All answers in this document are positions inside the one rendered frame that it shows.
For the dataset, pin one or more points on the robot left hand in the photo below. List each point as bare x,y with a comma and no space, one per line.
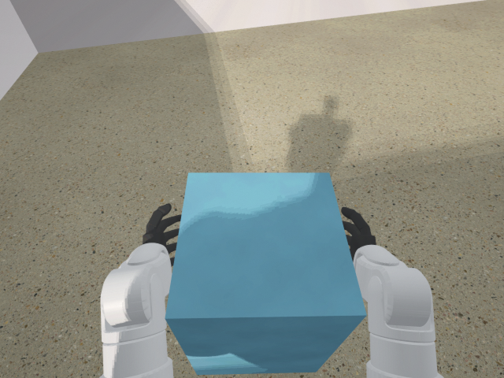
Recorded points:
156,226

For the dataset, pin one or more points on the robot left forearm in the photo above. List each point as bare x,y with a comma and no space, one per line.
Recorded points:
133,316

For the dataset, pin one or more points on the robot right hand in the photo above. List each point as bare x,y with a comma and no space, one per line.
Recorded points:
360,231

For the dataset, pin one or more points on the robot right forearm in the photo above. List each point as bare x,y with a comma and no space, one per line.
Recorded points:
400,316

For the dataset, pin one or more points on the carton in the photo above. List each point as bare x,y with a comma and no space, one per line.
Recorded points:
263,280

